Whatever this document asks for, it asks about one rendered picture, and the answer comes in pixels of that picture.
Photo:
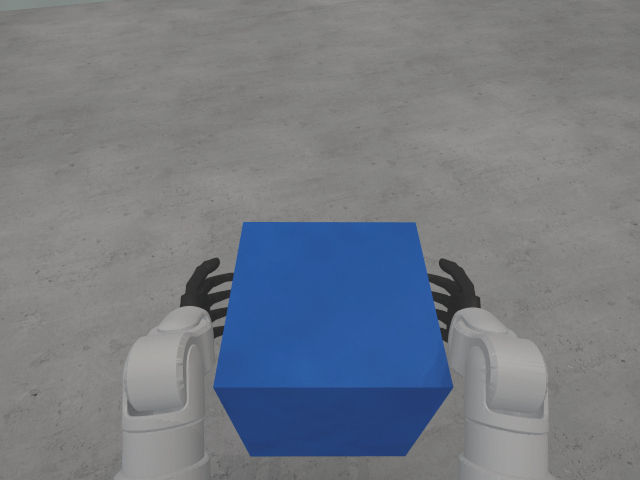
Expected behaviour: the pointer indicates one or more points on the left robot hand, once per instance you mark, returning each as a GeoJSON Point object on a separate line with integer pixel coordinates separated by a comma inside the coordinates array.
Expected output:
{"type": "Point", "coordinates": [197, 289]}

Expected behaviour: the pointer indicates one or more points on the robot left forearm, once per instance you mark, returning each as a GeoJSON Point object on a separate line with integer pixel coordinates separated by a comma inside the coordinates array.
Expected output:
{"type": "Point", "coordinates": [163, 399]}

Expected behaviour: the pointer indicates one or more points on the right robot hand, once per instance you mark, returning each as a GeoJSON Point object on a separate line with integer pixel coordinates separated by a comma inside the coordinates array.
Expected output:
{"type": "Point", "coordinates": [461, 290]}

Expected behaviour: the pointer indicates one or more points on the robot right forearm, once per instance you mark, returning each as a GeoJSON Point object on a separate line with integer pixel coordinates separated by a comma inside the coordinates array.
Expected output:
{"type": "Point", "coordinates": [505, 399]}

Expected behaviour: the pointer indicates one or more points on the carton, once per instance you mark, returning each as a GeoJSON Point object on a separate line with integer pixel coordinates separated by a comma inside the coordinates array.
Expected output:
{"type": "Point", "coordinates": [331, 344]}

